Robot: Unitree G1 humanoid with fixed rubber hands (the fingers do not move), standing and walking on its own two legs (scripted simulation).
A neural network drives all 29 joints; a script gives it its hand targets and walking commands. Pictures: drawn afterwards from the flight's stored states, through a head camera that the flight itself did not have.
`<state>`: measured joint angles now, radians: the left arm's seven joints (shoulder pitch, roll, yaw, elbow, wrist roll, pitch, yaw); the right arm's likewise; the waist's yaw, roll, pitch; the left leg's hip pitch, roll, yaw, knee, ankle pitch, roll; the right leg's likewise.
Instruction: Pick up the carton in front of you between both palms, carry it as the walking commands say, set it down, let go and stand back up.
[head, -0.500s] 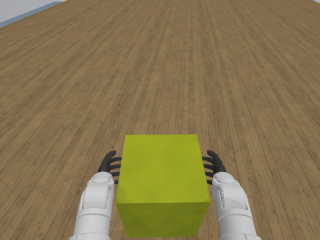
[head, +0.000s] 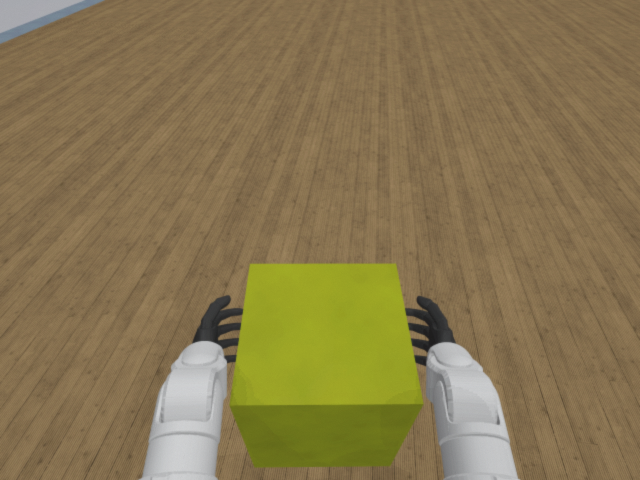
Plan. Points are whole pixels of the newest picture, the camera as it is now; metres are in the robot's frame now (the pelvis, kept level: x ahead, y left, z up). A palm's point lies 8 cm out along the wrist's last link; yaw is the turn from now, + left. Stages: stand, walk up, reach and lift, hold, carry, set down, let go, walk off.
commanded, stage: carry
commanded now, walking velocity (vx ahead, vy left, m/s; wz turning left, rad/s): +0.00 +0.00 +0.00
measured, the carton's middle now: (322, 369) +0.31 +0.00 -0.05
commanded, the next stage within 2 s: hold in 0.24 s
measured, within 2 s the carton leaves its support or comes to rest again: neither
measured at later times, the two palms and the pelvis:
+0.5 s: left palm (199, 372) +0.26 +0.15 +0.04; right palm (444, 366) +0.26 -0.15 +0.05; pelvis -0.02 +0.00 +0.01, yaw +1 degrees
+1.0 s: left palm (209, 355) +0.28 +0.14 +0.05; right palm (449, 359) +0.27 -0.15 +0.05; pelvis -0.03 +0.00 +0.00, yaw -1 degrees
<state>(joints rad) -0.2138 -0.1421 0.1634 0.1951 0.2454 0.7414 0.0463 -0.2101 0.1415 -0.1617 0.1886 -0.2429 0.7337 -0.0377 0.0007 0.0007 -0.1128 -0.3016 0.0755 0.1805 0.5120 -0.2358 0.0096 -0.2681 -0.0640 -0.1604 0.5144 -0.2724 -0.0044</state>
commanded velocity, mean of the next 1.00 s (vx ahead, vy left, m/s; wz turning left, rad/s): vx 0.00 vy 0.00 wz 0.00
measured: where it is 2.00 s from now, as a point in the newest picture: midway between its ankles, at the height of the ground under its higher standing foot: outside the picture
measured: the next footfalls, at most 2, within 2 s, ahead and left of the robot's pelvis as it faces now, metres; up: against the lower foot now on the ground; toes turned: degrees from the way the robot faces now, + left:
none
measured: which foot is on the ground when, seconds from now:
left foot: down 0.00-1.00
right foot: down 0.00-1.00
